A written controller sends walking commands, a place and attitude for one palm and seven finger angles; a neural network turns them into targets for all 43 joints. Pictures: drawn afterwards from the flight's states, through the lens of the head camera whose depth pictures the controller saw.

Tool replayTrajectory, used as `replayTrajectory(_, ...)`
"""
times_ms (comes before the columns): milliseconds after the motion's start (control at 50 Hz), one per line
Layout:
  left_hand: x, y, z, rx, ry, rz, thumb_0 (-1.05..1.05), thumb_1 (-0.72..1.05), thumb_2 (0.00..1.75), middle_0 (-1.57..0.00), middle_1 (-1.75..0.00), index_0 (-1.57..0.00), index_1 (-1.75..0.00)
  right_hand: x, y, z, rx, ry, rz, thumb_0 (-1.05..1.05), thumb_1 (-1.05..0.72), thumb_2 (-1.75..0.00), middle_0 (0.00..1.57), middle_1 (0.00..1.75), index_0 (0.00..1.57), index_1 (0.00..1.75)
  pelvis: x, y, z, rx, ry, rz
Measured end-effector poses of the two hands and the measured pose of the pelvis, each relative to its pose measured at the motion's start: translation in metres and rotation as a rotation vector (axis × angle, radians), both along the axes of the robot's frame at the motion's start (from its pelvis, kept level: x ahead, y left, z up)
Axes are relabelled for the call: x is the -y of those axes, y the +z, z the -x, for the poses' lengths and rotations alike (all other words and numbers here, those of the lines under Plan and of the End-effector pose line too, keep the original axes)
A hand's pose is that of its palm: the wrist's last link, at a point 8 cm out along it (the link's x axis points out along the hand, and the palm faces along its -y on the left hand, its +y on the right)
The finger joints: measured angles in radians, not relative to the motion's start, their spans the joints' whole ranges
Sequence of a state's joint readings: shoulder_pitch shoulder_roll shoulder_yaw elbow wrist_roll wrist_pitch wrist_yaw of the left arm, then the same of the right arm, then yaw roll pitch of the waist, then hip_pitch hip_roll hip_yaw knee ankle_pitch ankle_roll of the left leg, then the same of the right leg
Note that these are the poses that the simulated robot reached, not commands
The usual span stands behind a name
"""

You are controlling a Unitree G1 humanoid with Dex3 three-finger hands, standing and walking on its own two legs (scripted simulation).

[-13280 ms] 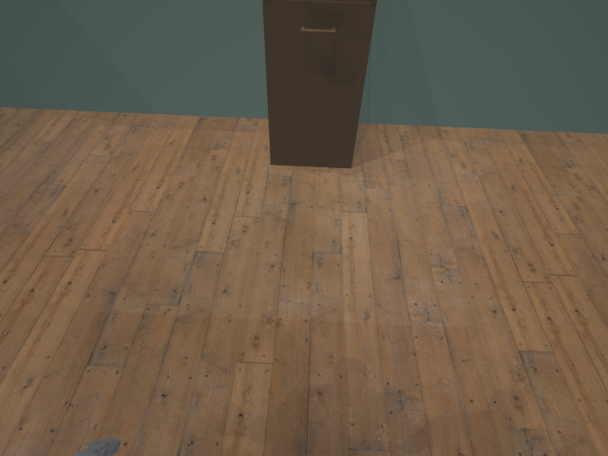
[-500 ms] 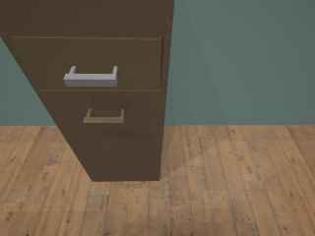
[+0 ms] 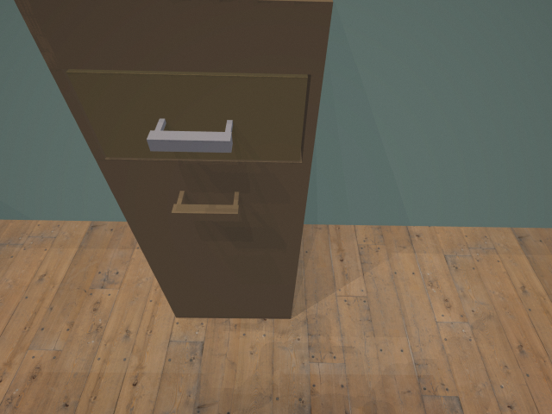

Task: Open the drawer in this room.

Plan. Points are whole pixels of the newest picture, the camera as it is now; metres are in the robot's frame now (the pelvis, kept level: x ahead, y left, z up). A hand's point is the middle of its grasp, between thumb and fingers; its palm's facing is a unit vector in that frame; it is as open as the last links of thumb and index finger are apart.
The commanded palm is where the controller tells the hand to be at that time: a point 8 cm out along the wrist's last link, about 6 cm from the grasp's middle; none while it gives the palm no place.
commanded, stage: come to a stop and stand still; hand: left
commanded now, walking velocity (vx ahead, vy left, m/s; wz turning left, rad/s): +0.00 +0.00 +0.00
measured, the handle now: (193, 133) +0.53 +0.18 +0.12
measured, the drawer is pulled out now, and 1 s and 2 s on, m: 0.00 0.00 0.00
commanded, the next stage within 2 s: look again from close up in 0.40 s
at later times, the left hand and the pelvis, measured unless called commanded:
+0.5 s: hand out of the picture -0.05 +0.16 -0.17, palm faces +0.02 -0.98 -0.22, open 7.4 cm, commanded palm none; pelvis -0.03 -0.01 +0.00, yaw +0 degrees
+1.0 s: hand out of the picture -0.01 +0.13 -0.18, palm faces +0.03 -0.98 -0.18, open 7.3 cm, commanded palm none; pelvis +0.00 -0.03 +0.00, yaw +0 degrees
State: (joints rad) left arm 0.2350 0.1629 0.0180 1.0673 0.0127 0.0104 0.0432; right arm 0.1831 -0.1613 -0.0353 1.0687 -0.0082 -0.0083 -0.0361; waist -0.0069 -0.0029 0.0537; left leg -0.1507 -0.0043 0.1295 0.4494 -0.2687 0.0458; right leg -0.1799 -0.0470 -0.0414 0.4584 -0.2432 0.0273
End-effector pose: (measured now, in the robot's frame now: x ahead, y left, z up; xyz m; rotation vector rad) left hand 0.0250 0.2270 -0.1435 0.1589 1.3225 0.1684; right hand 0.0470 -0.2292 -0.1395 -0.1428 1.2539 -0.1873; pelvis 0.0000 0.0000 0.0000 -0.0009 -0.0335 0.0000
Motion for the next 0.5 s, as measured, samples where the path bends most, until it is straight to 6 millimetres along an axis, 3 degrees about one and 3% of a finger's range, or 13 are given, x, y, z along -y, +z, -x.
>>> replayTrajectory(280, 0.003, -0.001, 0.067, -0.064, 0.002, -0.003, 0.0, 0.91, 0.9, -0.2, -0.3, -0.2, -0.3, -0.001, -0.01, 0.05, -0.043, 0.057, -0.036, 0.01, -0.92, -0.9, 0.2, 0.3, 0.2, 0.3, 0.002, -0.005, 0.025, 0.001, 0.015, -0.006)
replayTrajectory(400, 0.006, 0.004, 0.078, -0.088, 0.008, -0.015, 0.0, 0.91, 0.9, -0.2, -0.3, -0.2, -0.3, -0.003, -0.015, 0.066, -0.077, 0.052, -0.065, 0.01, -0.92, -0.9, 0.2, 0.3, 0.2, 0.3, 0.007, -0.004, 0.028, -0.005, 0.011, -0.014)
replayTrajectory(500, 0.015, 0.005, 0.077, -0.094, 0.009, -0.008, 0.0, 0.91, 0.9, -0.2, -0.3, -0.2, -0.3, -0.002, -0.015, 0.075, -0.107, 0.042, -0.077, 0.01, -0.91, -0.9, 0.2, 0.3, 0.2, 0.3, 0.013, -0.002, 0.027, -0.012, 0.009, -0.016)
